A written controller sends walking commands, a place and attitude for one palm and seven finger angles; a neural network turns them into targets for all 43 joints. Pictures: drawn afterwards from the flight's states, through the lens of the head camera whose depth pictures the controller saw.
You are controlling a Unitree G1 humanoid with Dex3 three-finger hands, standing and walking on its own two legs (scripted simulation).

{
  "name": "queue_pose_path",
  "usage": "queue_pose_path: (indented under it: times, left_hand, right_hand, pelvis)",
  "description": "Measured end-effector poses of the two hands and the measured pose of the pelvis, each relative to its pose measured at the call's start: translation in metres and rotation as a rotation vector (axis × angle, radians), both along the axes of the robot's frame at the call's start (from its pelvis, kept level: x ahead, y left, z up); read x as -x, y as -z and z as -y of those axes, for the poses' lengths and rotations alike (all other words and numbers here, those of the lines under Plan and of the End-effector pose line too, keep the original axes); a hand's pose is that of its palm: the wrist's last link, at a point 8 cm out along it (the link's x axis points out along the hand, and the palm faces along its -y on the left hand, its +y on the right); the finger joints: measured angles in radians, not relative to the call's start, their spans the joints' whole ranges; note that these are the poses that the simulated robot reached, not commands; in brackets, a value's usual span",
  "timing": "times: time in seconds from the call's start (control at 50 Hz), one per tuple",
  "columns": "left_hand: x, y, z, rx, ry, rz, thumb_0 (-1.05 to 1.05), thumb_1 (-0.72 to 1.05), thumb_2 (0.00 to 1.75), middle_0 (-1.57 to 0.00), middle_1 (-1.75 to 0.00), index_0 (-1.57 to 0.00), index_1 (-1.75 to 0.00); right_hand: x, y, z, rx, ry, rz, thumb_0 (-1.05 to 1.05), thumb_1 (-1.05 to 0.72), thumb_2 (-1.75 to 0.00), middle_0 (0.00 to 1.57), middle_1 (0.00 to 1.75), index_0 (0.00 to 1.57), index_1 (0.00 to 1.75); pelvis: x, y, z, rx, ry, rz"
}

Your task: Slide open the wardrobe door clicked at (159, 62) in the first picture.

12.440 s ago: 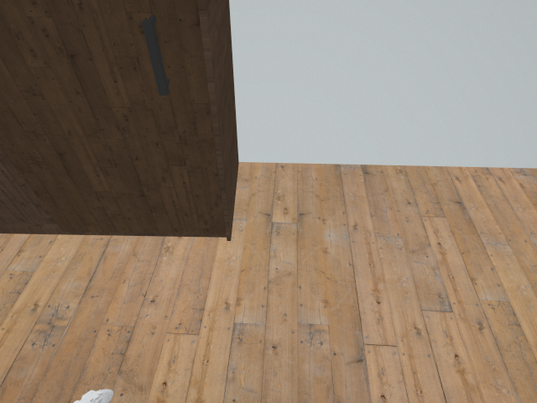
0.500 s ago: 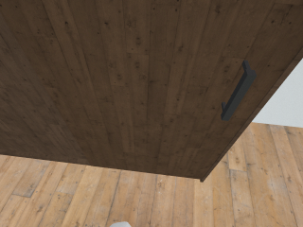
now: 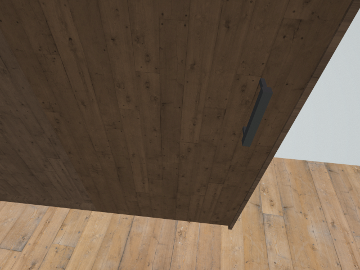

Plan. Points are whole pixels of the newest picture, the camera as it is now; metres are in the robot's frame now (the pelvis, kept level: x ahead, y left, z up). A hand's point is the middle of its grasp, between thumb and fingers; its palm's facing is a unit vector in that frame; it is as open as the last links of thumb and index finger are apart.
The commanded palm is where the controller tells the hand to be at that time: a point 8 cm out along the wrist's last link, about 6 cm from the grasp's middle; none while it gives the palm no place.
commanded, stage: come to a stop and stand still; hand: right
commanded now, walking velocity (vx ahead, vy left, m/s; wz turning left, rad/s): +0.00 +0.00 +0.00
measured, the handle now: (253, 114) +0.48 -0.17 +0.11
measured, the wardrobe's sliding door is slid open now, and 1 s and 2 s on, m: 0.00 0.00 0.00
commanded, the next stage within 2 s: look again from close up in 0.98 s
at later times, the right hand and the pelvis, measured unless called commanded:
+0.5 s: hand out of the picture +0.07 -0.18 -0.15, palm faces -0.01 +0.97 -0.24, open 7.3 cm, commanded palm none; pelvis +0.03 +0.00 +0.01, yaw +1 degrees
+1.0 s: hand out of the picture +0.08 -0.15 -0.15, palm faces +0.01 +0.97 -0.22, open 7.3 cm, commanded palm none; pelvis +0.05 +0.03 +0.01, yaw +0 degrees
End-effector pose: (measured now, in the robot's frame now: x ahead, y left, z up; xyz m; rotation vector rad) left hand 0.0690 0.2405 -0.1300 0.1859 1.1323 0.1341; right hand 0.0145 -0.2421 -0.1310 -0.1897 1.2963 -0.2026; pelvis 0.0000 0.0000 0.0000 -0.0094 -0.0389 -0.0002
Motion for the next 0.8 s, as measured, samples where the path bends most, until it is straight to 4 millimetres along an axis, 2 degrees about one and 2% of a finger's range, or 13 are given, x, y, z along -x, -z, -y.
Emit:
queue_pose_path:
  times: [0.08, 0.16, 0.22, 0.3, 0.42, 0.6, 0.7, 0.8]
  left_hand:
    - [0.002, 0.005, 0.019, 0.046, 0.013, -0.006, 0.00, 0.92, 0.90, -0.20, -0.30, -0.20, -0.30]
    - [0.007, 0.007, 0.020, 0.052, 0.007, -0.030, 0.00, 0.94, 0.90, -0.20, -0.30, -0.20, -0.30]
    - [0.015, 0.008, 0.019, 0.053, 0.005, -0.068, 0.00, 0.93, 0.90, -0.20, -0.30, -0.20, -0.30]
    - [0.027, 0.010, 0.017, 0.050, -0.003, -0.129, 0.00, 0.92, 0.90, -0.20, -0.30, -0.20, -0.30]
    - [0.041, 0.010, 0.012, 0.043, -0.024, -0.203, 0.00, 0.91, 0.90, -0.20, -0.30, -0.20, -0.30]
    - [0.044, 0.009, 0.007, 0.048, -0.050, -0.244, 0.00, 0.91, 0.90, -0.20, -0.30, -0.20, -0.30]
    - [0.039, 0.009, 0.004, 0.053, -0.054, -0.247, 0.00, 0.91, 0.90, -0.20, -0.30, -0.20, -0.30]
    - [0.032, 0.008, 0.000, 0.051, -0.052, -0.245, 0.00, 0.91, 0.90, -0.20, -0.30, -0.20, -0.30]
  right_hand:
    - [0.015, -0.009, 0.012, 0.024, 0.005, -0.027, 0.01, -0.90, -0.89, 0.20, 0.30, 0.20, 0.30]
    - [0.023, -0.015, 0.015, 0.034, 0.003, -0.062, 0.01, -0.90, -0.89, 0.20, 0.30, 0.20, 0.30]
    - [0.021, -0.017, 0.014, 0.029, -0.002, -0.078, 0.01, -0.90, -0.89, 0.20, 0.30, 0.20, 0.30]
    - [0.009, -0.016, 0.007, 0.014, -0.012, -0.079, 0.01, -0.90, -0.89, 0.20, 0.30, 0.20, 0.30]
    - [-0.025, -0.013, -0.008, -0.012, -0.037, -0.039, 0.01, -0.90, -0.89, 0.20, 0.30, 0.20, 0.30]
    - [-0.072, -0.013, -0.022, -0.019, -0.069, 0.032, 0.01, -0.91, -0.89, 0.20, 0.30, 0.20, 0.30]
    - [-0.083, -0.012, -0.030, -0.024, -0.072, 0.047, 0.01, -0.91, -0.89, 0.20, 0.30, 0.20, 0.30]
    - [-0.082, -0.011, -0.036, -0.028, -0.061, 0.036, 0.00, -0.91, -0.89, 0.20, 0.30, 0.20, 0.30]
  pelvis:
    - [-0.001, -0.003, 0.006, 0.006, -0.008, 0.001]
    - [-0.004, -0.006, 0.010, 0.009, -0.015, -0.006]
    - [-0.008, -0.008, 0.010, 0.011, -0.016, -0.012]
    - [-0.015, -0.010, 0.008, 0.011, -0.014, -0.017]
    - [-0.025, -0.012, 0.002, 0.010, -0.011, -0.013]
    - [-0.037, -0.013, -0.010, 0.007, -0.011, -0.010]
    - [-0.041, -0.013, -0.016, 0.004, -0.010, -0.011]
    - [-0.045, -0.014, -0.021, 0.002, -0.009, -0.012]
